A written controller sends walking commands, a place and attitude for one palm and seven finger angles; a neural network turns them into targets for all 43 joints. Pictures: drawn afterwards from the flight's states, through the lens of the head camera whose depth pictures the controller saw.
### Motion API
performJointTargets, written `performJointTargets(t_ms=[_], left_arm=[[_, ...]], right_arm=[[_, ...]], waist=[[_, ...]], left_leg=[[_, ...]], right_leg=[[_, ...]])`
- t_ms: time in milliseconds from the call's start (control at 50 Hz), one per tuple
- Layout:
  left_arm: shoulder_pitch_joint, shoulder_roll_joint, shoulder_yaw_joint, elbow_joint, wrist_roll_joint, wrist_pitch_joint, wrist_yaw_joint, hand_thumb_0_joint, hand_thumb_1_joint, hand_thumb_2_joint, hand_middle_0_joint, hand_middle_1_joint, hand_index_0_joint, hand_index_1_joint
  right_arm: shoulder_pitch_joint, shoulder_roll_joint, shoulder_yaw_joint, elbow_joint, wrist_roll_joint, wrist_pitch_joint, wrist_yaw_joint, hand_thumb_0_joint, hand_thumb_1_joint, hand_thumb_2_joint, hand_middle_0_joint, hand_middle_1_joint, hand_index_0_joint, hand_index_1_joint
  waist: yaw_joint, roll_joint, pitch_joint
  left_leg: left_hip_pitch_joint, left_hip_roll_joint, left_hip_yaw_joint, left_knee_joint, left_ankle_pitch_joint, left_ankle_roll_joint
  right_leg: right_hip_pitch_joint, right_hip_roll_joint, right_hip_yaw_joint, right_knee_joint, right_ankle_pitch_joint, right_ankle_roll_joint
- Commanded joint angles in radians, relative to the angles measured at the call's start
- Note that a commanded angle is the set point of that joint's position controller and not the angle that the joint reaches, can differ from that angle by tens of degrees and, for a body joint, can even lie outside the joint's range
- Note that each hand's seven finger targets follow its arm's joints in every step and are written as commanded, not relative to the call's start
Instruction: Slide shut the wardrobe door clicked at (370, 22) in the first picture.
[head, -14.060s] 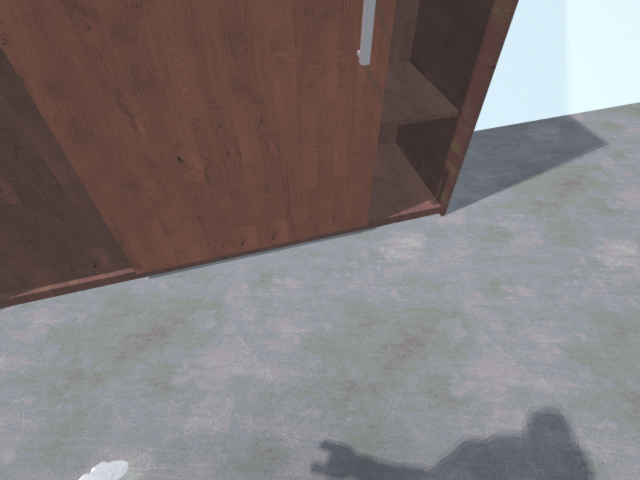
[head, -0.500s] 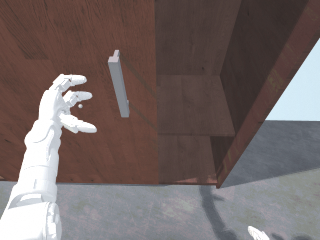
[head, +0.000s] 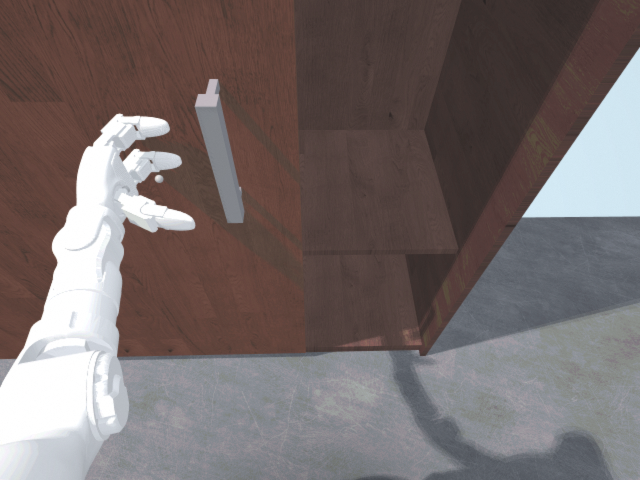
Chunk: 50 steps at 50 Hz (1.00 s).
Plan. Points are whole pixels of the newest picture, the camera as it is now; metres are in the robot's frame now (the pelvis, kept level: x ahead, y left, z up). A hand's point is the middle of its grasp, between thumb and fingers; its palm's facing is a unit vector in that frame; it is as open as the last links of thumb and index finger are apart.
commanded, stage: move the hooked fingers beside the handle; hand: left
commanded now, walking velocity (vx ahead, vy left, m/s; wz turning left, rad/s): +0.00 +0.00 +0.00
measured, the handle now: (225, 157) +0.50 +0.12 +0.12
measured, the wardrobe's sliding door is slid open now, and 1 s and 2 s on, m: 0.36 0.36 0.36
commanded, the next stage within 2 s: feel for the door with the fingertips in 0.70 s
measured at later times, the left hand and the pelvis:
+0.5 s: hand (170, 180) +0.45 +0.18 +0.12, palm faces +0.00 -1.00 -0.02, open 13.9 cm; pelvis -0.01 +0.00 +0.00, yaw +1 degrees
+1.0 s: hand (172, 180) +0.45 +0.17 +0.12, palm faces +0.03 -1.00 -0.01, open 13.9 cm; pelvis +0.00 -0.01 +0.00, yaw +1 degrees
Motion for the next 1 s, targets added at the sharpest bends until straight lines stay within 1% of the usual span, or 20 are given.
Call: performJointTargets(t_ms=[0,20,60,120,180,220,280,320,340,400,460,500,600,660,680,740,760,860,960,980], left_arm=[[-0.477,0.230,0.028,-0.205,-0.019,-0.068,0.004,0.000,-0.500,0.300,-0.300,-1.200,-0.300,-1.200],[-0.473,0.224,0.022,-0.196,-0.017,-0.068,0.004,0.000,-0.500,0.300,-0.300,-1.200,-0.300,-1.200],[-0.487,0.214,0.010,-0.170,-0.020,-0.064,0.004,0.000,-0.500,0.300,-0.300,-1.200,-0.300,-1.200],[-0.500,0.226,0.020,-0.169,-0.012,-0.071,0.005,0.000,-0.500,0.300,-0.300,-1.200,-0.300,-1.200],[-0.537,0.175,-0.026,-0.187,-0.011,-0.075,0.010,0.000,-0.500,0.300,-0.300,-1.200,-0.300,-1.200],[-0.527,0.165,-0.034,-0.168,-0.012,-0.073,0.015,0.000,-0.500,0.300,-0.300,-1.200,-0.300,-1.200],[-0.575,0.110,-0.081,-0.166,-0.008,-0.072,0.023,0.000,-0.500,0.300,-0.300,-1.200,-0.300,-1.200],[-0.587,0.125,-0.071,-0.163,-0.003,-0.075,0.032,0.000,-0.500,0.300,-0.300,-1.200,-0.300,-1.200],[-0.588,0.125,-0.071,-0.182,0.001,-0.080,0.033,0.000,-0.500,0.300,-0.300,-1.200,-0.300,-1.200],[-0.575,0.075,-0.103,-0.211,-0.008,-0.084,0.031,0.000,-0.500,0.300,-0.300,-1.200,-0.300,-1.200],[-0.549,0.122,-0.058,-0.188,-0.016,-0.077,0.036,0.000,-0.500,0.300,-0.300,-1.200,-0.300,-1.200],[-0.544,0.188,-0.001,-0.154,-0.012,-0.072,0.047,0.000,-0.500,0.300,-0.300,-1.200,-0.300,-1.200],[-0.554,0.152,-0.040,-0.212,0.001,-0.091,0.044,0.000,-0.500,0.300,-0.300,-1.200,-0.300,-1.200],[-0.525,0.207,0.006,-0.174,-0.006,-0.081,0.037,0.000,-0.500,0.300,-0.300,-1.200,-0.300,-1.200],[-0.537,0.182,-0.012,-0.178,-0.010,-0.080,0.033,0.000,-0.500,0.300,-0.300,-1.200,-0.300,-1.200],[-0.517,0.223,0.018,-0.184,-0.008,-0.081,0.024,0.000,-0.500,0.300,-0.300,-1.200,-0.300,-1.200],[-0.522,0.195,-0.005,-0.216,-0.010,-0.084,0.019,0.000,-0.500,0.300,-0.300,-1.200,-0.300,-1.200],[-0.523,0.115,-0.057,-0.224,-0.027,-0.074,0.027,0.000,-0.500,0.300,-0.300,-1.200,-0.300,-1.200],[-0.549,0.057,-0.110,-0.250,-0.015,-0.073,0.049,0.000,-0.500,0.300,-0.300,-1.200,-0.300,-1.200],[-0.547,0.033,-0.125,-0.246,-0.016,-0.070,0.054,0.000,-0.500,0.300,-0.300,-1.200,-0.300,-1.200]], right_arm=[[0.057,-0.154,-0.052,-0.086,0.002,-0.027,-0.013,0.000,-0.900,-0.900,0.200,0.300,0.200,0.300],[0.056,-0.155,-0.051,-0.086,0.002,-0.025,-0.013,0.000,-0.900,-0.900,0.200,0.300,0.200,0.300],[0.057,-0.156,-0.049,-0.084,0.004,-0.023,-0.014,0.000,-0.900,-0.900,0.200,0.300,0.200,0.300],[0.062,-0.158,-0.050,-0.085,0.001,-0.022,-0.013,0.000,-0.900,-0.900,0.200,0.300,0.200,0.300],[0.059,-0.152,-0.051,-0.084,0.002,-0.025,-0.010,0.000,-0.900,-0.900,0.200,0.300,0.200,0.300],[0.065,-0.155,-0.052,-0.081,0.002,-0.025,-0.008,0.000,-0.900,-0.900,0.200,0.300,0.200,0.300],[0.064,-0.153,-0.052,-0.073,0.004,-0.030,-0.006,0.000,-0.900,-0.900,0.200,0.300,0.200,0.300],[0.073,-0.158,-0.053,-0.066,0.000,-0.031,-0.004,0.000,-0.900,-0.900,0.200,0.300,0.200,0.300],[0.074,-0.157,-0.055,-0.067,-0.001,-0.031,-0.002,0.000,-0.900,-0.900,0.200,0.300,0.200,0.300],[0.063,-0.149,-0.054,-0.075,-0.001,-0.034,0.004,0.000,-0.900,-0.900,0.200,0.300,0.200,0.300],[0.059,-0.155,-0.052,-0.075,0.002,-0.028,0.003,0.000,-0.900,-0.900,0.200,0.300,0.200,0.300],[0.055,-0.155,-0.047,-0.079,0.003,-0.024,-0.003,0.000,-0.900,-0.900,0.200,0.300,0.200,0.300],[0.049,-0.145,-0.046,-0.095,0.001,-0.028,-0.001,0.000,-0.900,-0.900,0.200,0.300,0.200,0.300],[0.053,-0.152,-0.045,-0.097,0.004,-0.021,-0.005,0.000,-0.900,-0.900,0.200,0.300,0.200,0.300],[0.049,-0.149,-0.043,-0.101,0.005,-0.022,-0.005,0.000,-0.900,-0.900,0.200,0.300,0.200,0.300],[0.050,-0.150,-0.042,-0.105,0.004,-0.018,-0.009,0.000,-0.900,-0.900,0.200,0.300,0.200,0.300],[0.045,-0.145,-0.043,-0.111,0.004,-0.019,-0.008,0.000,-0.900,-0.900,0.200,0.300,0.200,0.300],[0.043,-0.143,-0.048,-0.104,0.007,-0.022,-0.005,0.000,-0.900,-0.900,0.200,0.300,0.200,0.300],[0.046,-0.140,-0.054,-0.087,0.005,-0.026,0.001,0.000,-0.900,-0.900,0.200,0.300,0.200,0.300],[0.047,-0.139,-0.053,-0.087,0.004,-0.028,0.003,0.000,-0.900,-0.900,0.200,0.300,0.200,0.300]], waist=[[-0.013,0.032,-0.347],[-0.016,0.042,-0.334],[-0.029,-0.003,-0.314],[-0.022,0.028,-0.323],[-0.037,0.053,-0.328],[-0.035,0.029,-0.323],[-0.058,0.040,-0.311],[-0.053,0.040,-0.318],[-0.052,0.051,-0.355],[-0.047,0.052,-0.372],[-0.040,0.004,-0.344],[-0.030,-0.012,-0.312],[-0.030,0.050,-0.353],[-0.025,-0.008,-0.332],[-0.032,-0.006,-0.333],[-0.020,0.019,-0.342],[-0.022,0.050,-0.368],[-0.037,0.006,-0.334],[-0.045,0.054,-0.349],[-0.048,0.033,-0.352]], left_leg=[[0.164,-0.011,-0.025,-0.062,0.325,0.008],[0.162,-0.011,-0.023,-0.058,0.322,0.011],[0.141,-0.009,-0.025,-0.061,0.292,0.012],[0.141,-0.012,-0.027,-0.059,0.283,0.012],[0.172,-0.008,-0.037,-0.055,0.280,0.007],[0.166,-0.006,-0.040,-0.051,0.275,0.008],[0.183,-0.004,-0.046,-0.047,0.268,0.006],[0.178,-0.007,-0.050,-0.044,0.269,0.007],[0.202,-0.005,-0.054,-0.040,0.291,0.004],[0.219,-0.007,-0.053,-0.037,0.310,0.002],[0.176,-0.009,-0.048,-0.039,0.289,0.007],[0.117,-0.015,-0.036,-0.048,0.235,0.011],[0.169,-0.015,-0.040,-0.042,0.277,0.008],[0.121,-0.015,-0.033,-0.045,0.255,0.013],[0.122,-0.017,-0.028,-0.048,0.247,0.015],[0.119,-0.019,-0.028,-0.045,0.263,0.015],[0.144,-0.020,-0.024,-0.043,0.279,0.014],[0.148,-0.017,-0.026,-0.043,0.265,0.014],[0.198,-0.015,-0.036,-0.037,0.296,0.009],[0.198,-0.016,-0.038,-0.036,0.292,0.009]], right_leg=[[0.147,0.037,-0.014,-0.039,0.305,-0.037],[0.138,0.037,-0.013,-0.041,0.300,-0.038],[0.126,0.038,-0.015,-0.043,0.283,-0.034],[0.121,0.036,-0.014,-0.039,0.265,-0.038],[0.081,0.037,-0.019,-0.036,0.242,-0.037],[0.074,0.039,-0.020,-0.035,0.230,-0.038],[0.032,0.040,-0.023,-0.034,0.216,-0.036],[0.035,0.039,-0.024,-0.029,0.213,-0.038],[0.038,0.040,-0.024,-0.022,0.227,-0.039],[0.051,0.041,-0.027,-0.019,0.245,-0.039],[0.078,0.042,-0.024,-0.025,0.254,-0.038],[0.103,0.037,-0.016,-0.030,0.234,-0.036],[0.095,0.037,-0.016,-0.020,0.256,-0.039],[0.126,0.038,-0.012,-0.024,0.265,-0.036],[0.129,0.038,-0.010,-0.027,0.265,-0.034],[0.146,0.036,-0.008,-0.023,0.284,-0.037],[0.147,0.035,-0.006,-0.023,0.296,-0.036],[0.120,0.040,-0.014,-0.034,0.280,-0.033],[0.082,0.040,-0.020,-0.030,0.276,-0.037],[0.081,0.041,-0.023,-0.029,0.271,-0.036]])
